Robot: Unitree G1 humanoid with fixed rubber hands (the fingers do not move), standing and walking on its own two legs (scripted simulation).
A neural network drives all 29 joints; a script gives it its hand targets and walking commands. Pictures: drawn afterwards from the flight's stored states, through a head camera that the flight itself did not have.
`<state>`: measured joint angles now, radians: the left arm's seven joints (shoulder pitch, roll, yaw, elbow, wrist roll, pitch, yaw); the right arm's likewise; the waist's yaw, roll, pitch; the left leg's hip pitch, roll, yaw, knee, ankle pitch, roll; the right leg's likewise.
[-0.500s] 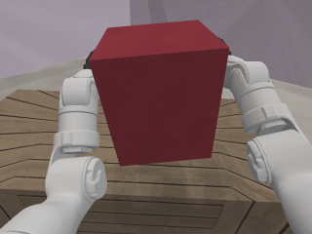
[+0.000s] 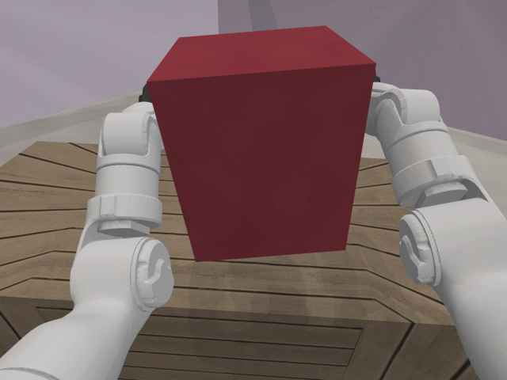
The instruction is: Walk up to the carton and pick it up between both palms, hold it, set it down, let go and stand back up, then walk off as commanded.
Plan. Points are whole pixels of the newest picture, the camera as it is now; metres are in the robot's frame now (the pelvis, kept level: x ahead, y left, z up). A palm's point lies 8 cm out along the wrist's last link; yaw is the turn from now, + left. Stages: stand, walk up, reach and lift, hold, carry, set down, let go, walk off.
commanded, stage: hold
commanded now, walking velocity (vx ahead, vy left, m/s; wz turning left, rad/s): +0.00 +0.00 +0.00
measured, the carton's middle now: (261, 142) +0.35 -0.01 +0.28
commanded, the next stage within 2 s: none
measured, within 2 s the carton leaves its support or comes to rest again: neither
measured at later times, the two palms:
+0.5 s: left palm (151, 122) +0.39 +0.15 +0.29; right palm (359, 103) +0.38 -0.16 +0.32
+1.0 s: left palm (153, 120) +0.38 +0.14 +0.30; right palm (366, 101) +0.37 -0.16 +0.33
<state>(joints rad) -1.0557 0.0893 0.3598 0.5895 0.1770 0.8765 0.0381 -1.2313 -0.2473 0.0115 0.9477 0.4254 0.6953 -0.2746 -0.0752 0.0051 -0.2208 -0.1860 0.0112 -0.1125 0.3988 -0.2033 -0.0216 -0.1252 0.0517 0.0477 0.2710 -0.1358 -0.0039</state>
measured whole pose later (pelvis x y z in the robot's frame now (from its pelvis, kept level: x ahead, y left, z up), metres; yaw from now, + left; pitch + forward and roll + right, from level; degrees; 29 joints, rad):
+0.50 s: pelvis +0.01 +0.01 +0.00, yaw +0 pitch -1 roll -2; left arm -0.98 0.07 0.34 0.47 0.18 0.89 0.04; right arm -1.18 -0.26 0.07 0.86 0.48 0.70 -0.29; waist -0.08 0.01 -0.21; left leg -0.16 0.01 -0.11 0.42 -0.24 -0.01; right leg -0.09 0.06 0.06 0.26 -0.15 0.00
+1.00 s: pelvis +0.00 +0.00 +0.00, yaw +0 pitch -1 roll -2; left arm -1.01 0.08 0.35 0.51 0.18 0.88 0.04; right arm -1.21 -0.26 0.04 0.89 0.46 0.70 -0.28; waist -0.08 0.01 -0.21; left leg -0.18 0.01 -0.11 0.40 -0.21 -0.02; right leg -0.11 0.06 0.06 0.26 -0.13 0.00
